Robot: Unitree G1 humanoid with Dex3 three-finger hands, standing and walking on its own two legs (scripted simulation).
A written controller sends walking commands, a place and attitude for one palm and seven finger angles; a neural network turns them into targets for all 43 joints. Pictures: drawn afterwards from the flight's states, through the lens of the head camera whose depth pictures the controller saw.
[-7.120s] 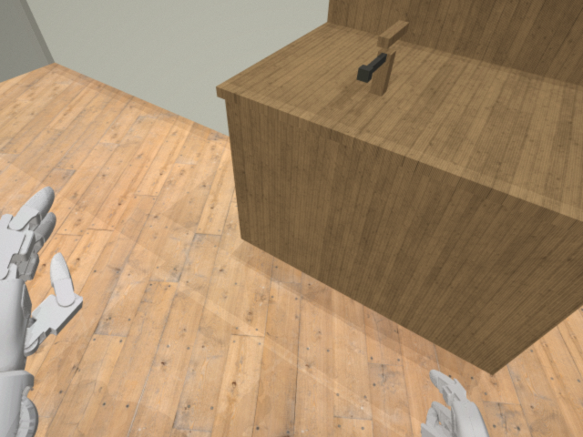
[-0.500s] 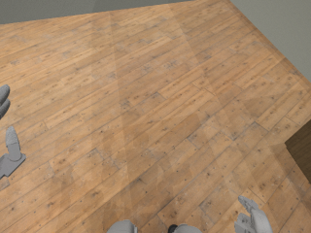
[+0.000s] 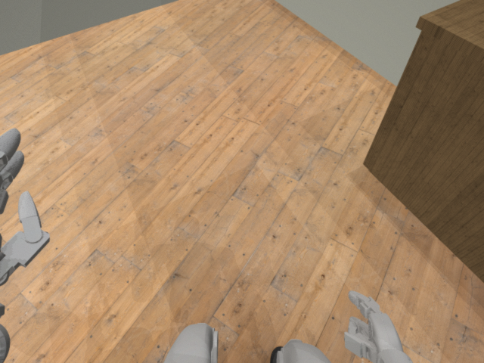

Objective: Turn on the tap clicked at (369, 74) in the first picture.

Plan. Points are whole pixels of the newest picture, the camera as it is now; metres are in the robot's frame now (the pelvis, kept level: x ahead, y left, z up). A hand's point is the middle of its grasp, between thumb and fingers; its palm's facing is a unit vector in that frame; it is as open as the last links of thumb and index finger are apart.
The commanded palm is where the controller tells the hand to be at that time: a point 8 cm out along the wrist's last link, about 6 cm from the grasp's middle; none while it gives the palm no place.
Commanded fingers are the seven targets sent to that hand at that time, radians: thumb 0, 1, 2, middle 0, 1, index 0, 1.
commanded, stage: turn to face it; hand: left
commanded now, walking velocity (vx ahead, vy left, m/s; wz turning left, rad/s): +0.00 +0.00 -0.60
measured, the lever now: out of the picture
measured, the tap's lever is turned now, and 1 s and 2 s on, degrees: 0 0 0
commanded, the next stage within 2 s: none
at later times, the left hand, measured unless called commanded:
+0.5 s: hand (99, 256) +0.20 +0.15 +0.19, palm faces +0.18 -0.86 -0.47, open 7.4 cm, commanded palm +0.17 +0.20 +0.19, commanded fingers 0.00 0.90 0.90 -0.20 -0.30 -0.20 -0.30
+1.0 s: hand (182, 279) +0.19 +0.06 +0.19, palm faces -0.11 -0.88 -0.46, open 7.4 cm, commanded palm +0.16 +0.11 +0.19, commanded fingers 0.00 0.90 0.90 -0.20 -0.30 -0.20 -0.30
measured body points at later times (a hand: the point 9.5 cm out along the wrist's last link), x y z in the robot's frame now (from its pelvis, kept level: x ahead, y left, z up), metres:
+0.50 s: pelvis -0.07 -0.02 +0.01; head -0.04 -0.05 +0.45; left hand +0.19 +0.20 +0.21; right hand +0.05 -0.27 -0.09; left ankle -0.04 +0.14 -0.72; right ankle -0.06 -0.12 -0.69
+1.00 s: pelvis -0.13 -0.02 +0.01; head -0.10 -0.03 +0.45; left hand +0.18 +0.11 +0.21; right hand -0.12 -0.33 -0.07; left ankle -0.04 +0.08 -0.72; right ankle -0.11 -0.13 -0.69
